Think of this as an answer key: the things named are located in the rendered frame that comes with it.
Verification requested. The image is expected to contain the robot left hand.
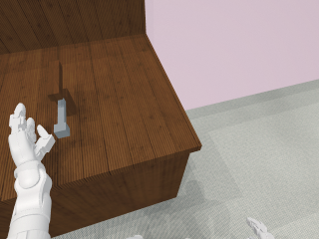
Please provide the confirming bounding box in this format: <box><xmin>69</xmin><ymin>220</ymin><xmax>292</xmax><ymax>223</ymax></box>
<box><xmin>8</xmin><ymin>103</ymin><xmax>55</xmax><ymax>167</ymax></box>

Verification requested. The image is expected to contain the tap lever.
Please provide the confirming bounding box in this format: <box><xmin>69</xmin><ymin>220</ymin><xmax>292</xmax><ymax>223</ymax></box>
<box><xmin>54</xmin><ymin>98</ymin><xmax>70</xmax><ymax>138</ymax></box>

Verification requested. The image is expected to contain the counter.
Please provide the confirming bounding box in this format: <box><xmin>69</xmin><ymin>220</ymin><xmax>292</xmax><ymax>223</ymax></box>
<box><xmin>0</xmin><ymin>0</ymin><xmax>202</xmax><ymax>239</ymax></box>

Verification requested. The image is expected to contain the left robot forearm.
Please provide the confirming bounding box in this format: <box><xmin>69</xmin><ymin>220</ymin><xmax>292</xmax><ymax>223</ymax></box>
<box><xmin>7</xmin><ymin>160</ymin><xmax>52</xmax><ymax>239</ymax></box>

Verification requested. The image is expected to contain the robot right hand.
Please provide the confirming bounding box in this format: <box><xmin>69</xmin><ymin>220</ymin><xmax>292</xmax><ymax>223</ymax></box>
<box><xmin>246</xmin><ymin>217</ymin><xmax>275</xmax><ymax>239</ymax></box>

